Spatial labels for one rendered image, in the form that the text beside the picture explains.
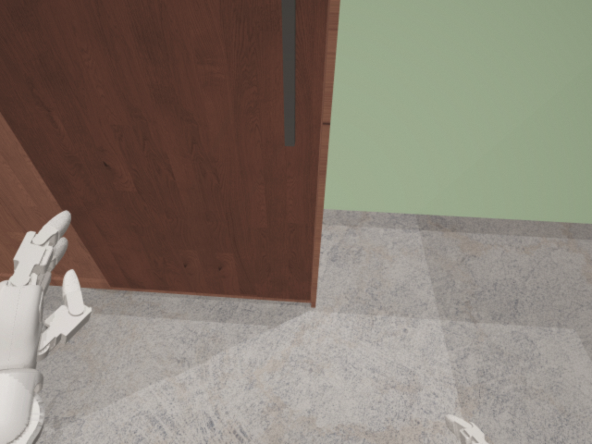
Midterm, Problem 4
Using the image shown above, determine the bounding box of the left robot hand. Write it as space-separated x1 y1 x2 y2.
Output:
0 210 92 371

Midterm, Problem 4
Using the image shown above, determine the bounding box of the robot left forearm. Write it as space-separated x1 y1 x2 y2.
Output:
0 368 45 444

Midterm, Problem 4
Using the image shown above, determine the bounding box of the wardrobe door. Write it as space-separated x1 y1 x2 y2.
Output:
0 113 105 279
0 0 328 301

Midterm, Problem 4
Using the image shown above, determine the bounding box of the right robot hand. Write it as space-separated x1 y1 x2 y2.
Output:
445 414 488 444

